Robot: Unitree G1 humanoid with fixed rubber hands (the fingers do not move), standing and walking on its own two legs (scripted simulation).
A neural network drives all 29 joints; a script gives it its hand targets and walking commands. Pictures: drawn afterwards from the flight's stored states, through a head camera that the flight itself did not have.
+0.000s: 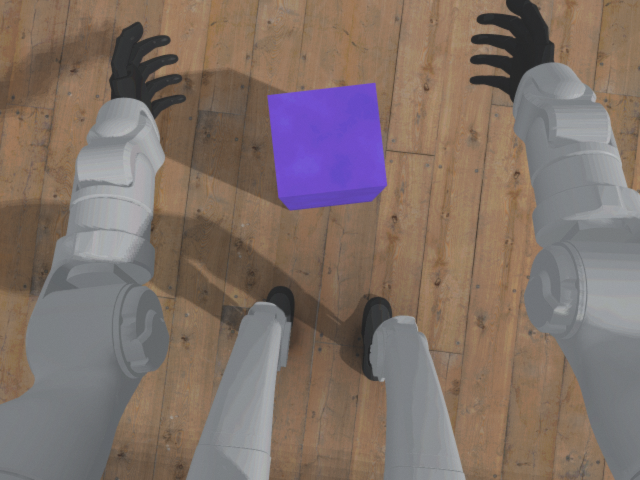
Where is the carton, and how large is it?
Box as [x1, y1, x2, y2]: [267, 83, 386, 210]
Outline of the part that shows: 374,83 267,95 278,197 290,210 370,201 386,185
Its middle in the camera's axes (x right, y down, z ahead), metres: +0.02 -0.19 +0.87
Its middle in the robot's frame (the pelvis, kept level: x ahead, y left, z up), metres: +0.55 +0.05 -0.54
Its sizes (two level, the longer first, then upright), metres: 0.210 0.200 0.250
